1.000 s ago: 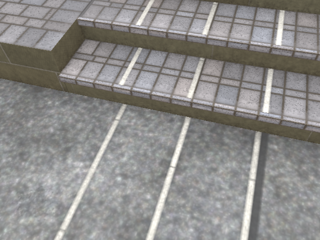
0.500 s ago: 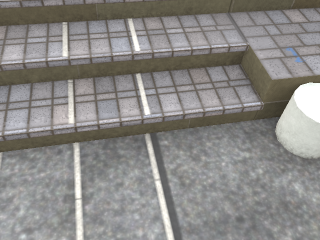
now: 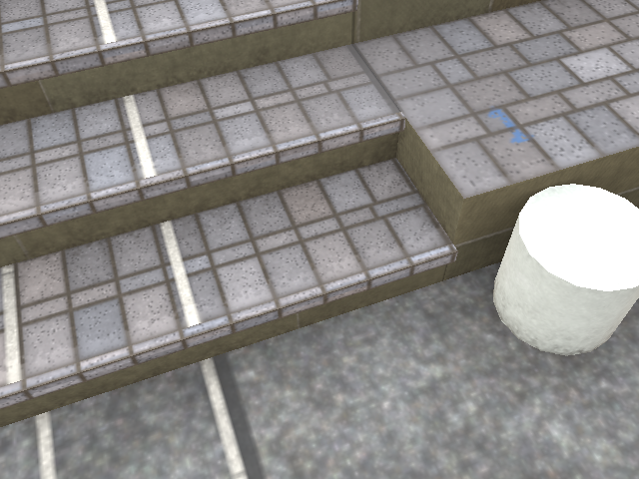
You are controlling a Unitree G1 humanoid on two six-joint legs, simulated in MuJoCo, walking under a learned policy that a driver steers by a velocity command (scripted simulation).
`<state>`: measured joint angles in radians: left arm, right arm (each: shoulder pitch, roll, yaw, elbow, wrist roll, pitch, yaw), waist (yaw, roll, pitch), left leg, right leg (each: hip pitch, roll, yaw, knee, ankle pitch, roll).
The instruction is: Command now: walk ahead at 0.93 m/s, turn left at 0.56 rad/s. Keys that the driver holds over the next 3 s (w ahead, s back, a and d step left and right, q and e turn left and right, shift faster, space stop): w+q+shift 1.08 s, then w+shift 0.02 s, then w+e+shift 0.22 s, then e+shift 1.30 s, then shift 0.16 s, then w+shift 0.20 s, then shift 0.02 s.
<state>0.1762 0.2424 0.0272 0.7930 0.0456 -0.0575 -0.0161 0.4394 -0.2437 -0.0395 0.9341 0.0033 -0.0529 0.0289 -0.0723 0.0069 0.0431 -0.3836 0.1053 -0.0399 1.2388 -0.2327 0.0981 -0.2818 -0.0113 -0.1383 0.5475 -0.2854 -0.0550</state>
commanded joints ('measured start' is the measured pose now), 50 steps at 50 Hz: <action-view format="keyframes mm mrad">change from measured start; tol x64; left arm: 1 81 75 28 3 -23 -38 9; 50 -8 245 76 -119 -61 -110 -21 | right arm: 1 11 -35 -20 -53 -11 24 19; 44 -749 80 72 -629 -44 24 -59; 50 -83 -283 -70 -407 -32 77 -18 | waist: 1 38 -114 0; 50 -245 124 -479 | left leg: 1 -268 49 -11 68 88 -9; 15 186 -193 249 -460 128 130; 21 430 128 -730 -1087 -349 352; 33 368 -180 -329 -470 1342 67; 36 -551 -253 -112 182 -206 23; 41 -1013 -86 -18 741 -445 59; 50 476 -196 -301 -485 -75 277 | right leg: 1 170 -233 206 -387 -5 49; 15 326 -241 -146 105 1570 91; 18 -379 70 -18 1181 -203 41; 32 -220 35 108 211 -133 26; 37 997 -446 337 65 1488 -35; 44 172 -256 -79 -496 832 62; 48 -105 -235 -84 40 2258 -43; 49 -36 -272 -22 469 2212 -22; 50 -275 -36 -8 1054 656 28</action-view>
